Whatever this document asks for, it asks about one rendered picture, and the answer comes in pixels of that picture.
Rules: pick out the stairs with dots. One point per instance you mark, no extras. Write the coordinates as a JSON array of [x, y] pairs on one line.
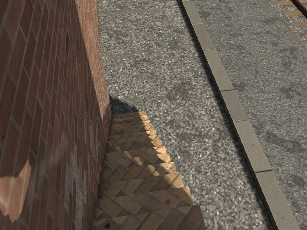
[[140, 187]]

